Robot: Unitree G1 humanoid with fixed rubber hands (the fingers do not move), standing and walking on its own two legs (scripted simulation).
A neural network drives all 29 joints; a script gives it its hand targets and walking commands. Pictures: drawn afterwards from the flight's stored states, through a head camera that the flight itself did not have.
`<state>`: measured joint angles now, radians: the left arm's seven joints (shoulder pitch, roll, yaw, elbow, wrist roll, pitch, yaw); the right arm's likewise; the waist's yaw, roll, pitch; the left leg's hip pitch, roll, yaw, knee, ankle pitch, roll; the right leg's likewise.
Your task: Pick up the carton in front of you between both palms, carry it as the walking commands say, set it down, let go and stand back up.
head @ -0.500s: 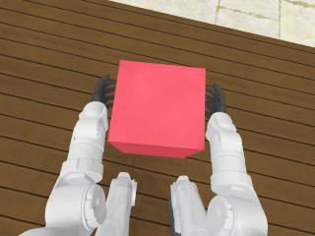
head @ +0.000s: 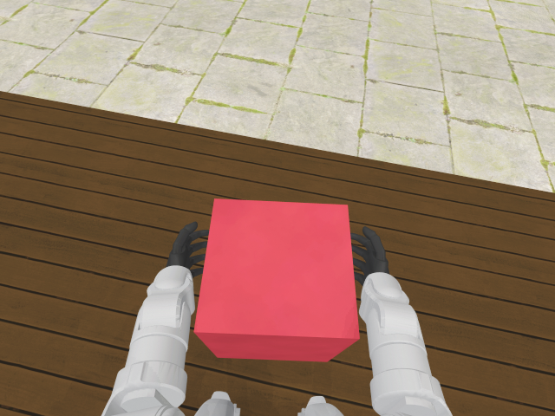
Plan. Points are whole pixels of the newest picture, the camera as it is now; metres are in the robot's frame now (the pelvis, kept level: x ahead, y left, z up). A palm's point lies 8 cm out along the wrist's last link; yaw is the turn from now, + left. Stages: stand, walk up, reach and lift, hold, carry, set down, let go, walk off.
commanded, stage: reach and lift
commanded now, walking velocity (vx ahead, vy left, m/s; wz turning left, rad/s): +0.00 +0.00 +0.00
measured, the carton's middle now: (276, 288) +0.35 +0.00 -0.10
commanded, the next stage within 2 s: hold in 1.38 s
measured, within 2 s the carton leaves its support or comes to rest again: neither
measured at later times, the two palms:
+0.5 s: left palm (160, 262) +0.31 +0.15 +0.09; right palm (406, 264) +0.31 -0.15 +0.09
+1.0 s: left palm (158, 252) +0.31 +0.15 +0.10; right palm (406, 255) +0.32 -0.15 +0.10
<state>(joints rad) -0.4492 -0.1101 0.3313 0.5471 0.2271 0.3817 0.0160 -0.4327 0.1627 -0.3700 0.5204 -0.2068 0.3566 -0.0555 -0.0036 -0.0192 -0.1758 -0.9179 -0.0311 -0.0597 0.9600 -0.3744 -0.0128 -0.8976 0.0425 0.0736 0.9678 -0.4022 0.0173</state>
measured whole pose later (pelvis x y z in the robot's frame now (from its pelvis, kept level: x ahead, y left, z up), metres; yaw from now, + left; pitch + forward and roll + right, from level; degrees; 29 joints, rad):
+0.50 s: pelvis +0.01 +0.00 +0.06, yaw +0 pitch -3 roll +0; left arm -0.32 -0.17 0.31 0.41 0.31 0.62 -0.01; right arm -0.33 0.17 -0.32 0.43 -0.31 0.59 0.00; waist 0.00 -0.01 -0.03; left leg -0.21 -0.02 -0.07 0.48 -0.22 -0.01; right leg -0.19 0.02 0.07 0.49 -0.24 0.00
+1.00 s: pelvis +0.02 +0.00 +0.07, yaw +0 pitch -5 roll +0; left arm -0.30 -0.16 0.27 0.33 0.30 0.65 -0.01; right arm -0.32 0.17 -0.29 0.35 -0.31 0.62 0.01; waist 0.00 -0.01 0.02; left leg -0.14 -0.02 -0.07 0.41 -0.19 -0.01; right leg -0.12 0.02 0.08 0.42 -0.22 0.01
